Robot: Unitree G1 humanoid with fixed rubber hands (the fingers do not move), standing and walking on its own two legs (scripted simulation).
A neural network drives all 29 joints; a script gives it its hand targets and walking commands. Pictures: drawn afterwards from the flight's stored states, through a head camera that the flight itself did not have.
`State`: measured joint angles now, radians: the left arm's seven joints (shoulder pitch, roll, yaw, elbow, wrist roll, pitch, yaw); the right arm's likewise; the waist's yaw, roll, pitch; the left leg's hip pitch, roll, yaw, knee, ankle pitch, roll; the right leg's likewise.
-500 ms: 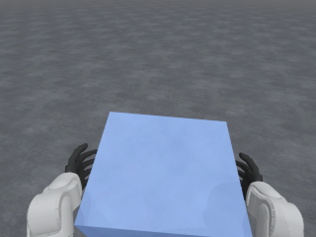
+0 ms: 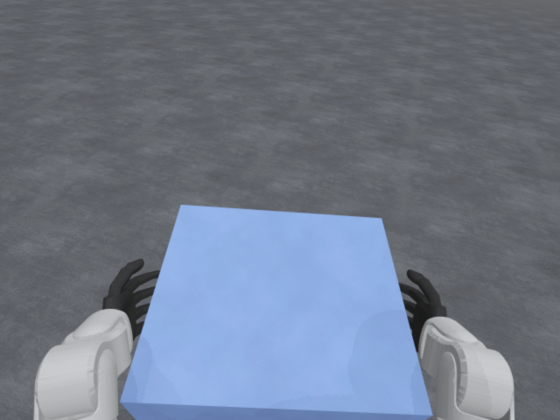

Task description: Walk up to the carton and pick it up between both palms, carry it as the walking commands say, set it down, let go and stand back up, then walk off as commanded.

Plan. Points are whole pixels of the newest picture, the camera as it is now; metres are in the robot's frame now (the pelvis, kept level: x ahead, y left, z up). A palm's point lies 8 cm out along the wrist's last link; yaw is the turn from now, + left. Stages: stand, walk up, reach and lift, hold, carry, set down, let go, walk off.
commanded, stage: carry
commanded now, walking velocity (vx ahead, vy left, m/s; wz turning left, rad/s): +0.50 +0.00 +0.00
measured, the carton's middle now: (274, 330) +0.26 +0.01 +0.02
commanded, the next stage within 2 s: none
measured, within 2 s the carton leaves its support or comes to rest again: neither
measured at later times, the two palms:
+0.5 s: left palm (205, 165) +0.54 +0.16 +0.10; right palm (401, 174) +0.57 -0.23 +0.09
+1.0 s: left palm (222, 92) +0.92 +0.18 +0.08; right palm (360, 103) +0.91 -0.20 +0.08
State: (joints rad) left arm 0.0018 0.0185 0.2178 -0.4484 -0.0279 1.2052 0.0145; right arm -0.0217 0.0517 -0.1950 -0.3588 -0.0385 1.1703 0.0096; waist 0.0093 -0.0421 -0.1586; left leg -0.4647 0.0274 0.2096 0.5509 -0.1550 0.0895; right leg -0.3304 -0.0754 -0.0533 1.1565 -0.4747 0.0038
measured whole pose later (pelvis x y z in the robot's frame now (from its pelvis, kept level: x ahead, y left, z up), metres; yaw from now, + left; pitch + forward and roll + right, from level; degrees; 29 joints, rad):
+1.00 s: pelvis +0.68 +0.00 +0.01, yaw -2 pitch +6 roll +1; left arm 0.03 -0.04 0.22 -0.51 0.00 1.16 -0.01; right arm 0.00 0.06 -0.22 -0.44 -0.04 1.14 0.03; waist -0.02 -0.04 -0.08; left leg -0.43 0.01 0.24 0.45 -0.13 0.09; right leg -0.38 -0.07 -0.06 1.23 -0.37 0.01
